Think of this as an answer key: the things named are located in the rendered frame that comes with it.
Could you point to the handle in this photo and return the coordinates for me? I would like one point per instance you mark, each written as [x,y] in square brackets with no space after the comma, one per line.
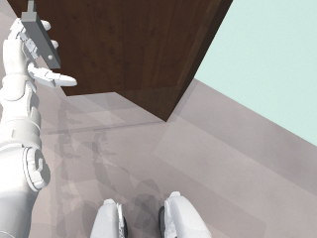
[36,30]

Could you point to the robot left hand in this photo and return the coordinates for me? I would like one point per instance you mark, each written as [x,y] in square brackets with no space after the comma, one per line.
[17,58]

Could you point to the robot right shin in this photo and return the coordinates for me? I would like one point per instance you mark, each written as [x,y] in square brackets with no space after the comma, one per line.
[170,231]

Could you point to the left robot thigh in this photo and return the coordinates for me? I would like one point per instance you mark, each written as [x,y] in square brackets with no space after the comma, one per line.
[108,221]

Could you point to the cupboard door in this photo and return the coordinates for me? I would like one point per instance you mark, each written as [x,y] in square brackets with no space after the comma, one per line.
[119,45]

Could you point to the left robot forearm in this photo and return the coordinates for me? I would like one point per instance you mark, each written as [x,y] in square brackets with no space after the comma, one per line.
[21,121]

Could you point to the robot left upper arm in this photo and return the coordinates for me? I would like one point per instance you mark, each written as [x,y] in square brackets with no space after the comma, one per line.
[23,173]

